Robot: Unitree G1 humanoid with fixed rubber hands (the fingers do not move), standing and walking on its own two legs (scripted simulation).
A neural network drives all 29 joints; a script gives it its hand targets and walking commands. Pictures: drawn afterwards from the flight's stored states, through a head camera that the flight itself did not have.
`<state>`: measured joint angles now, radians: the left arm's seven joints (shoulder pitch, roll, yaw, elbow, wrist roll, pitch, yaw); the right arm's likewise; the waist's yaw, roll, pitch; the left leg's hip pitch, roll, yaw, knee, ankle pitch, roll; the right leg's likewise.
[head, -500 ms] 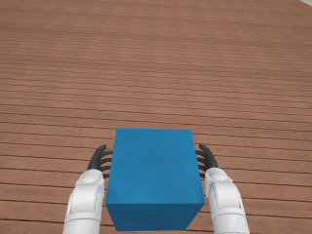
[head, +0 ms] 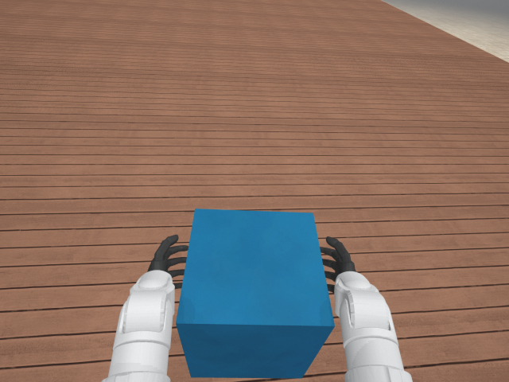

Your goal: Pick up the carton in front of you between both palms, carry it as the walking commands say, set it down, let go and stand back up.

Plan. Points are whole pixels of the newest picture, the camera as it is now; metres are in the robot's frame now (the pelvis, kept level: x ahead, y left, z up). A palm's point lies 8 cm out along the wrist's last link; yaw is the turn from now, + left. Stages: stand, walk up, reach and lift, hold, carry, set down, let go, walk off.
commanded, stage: hold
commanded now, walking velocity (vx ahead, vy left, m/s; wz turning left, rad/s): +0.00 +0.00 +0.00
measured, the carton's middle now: (250, 297) +0.30 +0.00 -0.04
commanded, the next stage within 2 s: set down in 0.22 s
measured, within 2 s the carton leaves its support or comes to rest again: neither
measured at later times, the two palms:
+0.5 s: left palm (164, 264) +0.32 +0.15 +0.02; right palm (336, 267) +0.32 -0.15 +0.03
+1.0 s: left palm (178, 294) +0.39 +0.16 -0.18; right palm (306, 296) +0.38 -0.14 -0.17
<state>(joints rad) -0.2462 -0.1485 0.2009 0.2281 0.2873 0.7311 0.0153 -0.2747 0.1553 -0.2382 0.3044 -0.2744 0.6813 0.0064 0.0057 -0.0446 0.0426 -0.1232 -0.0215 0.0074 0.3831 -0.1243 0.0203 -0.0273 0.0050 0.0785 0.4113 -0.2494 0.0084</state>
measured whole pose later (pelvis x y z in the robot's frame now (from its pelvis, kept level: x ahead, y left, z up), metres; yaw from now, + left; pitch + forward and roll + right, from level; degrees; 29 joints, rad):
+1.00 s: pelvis -0.02 -0.01 -0.10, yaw -1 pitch +33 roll -2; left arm -0.70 -0.06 0.40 0.52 0.26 0.20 -0.04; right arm -0.66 0.17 -0.42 0.49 -0.17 0.17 -0.09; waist 0.02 -0.04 -0.03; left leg -1.31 -0.03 -0.10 1.02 -0.28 -0.03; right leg -1.21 0.11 0.08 1.06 -0.42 0.01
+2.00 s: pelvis -0.07 -0.01 -0.33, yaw -5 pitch +47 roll -3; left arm -1.34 0.18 0.42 0.75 0.19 0.32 0.03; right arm -1.35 -0.09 -0.40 0.78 -0.10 0.28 -0.15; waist 0.06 -0.05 0.13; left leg -2.25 -0.09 -0.10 1.89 -0.46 -0.06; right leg -2.14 0.19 0.05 1.96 -0.65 0.07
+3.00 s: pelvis -0.08 -0.01 -0.40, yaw -7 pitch +33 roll +0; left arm -1.50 0.31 0.44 0.96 0.12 0.24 -0.08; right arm -1.59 -0.24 -0.26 1.06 -0.02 0.20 -0.08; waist 0.10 -0.05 0.49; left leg -2.21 0.00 -0.04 2.16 -0.53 -0.03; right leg -2.14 0.18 0.02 2.23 -0.68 0.05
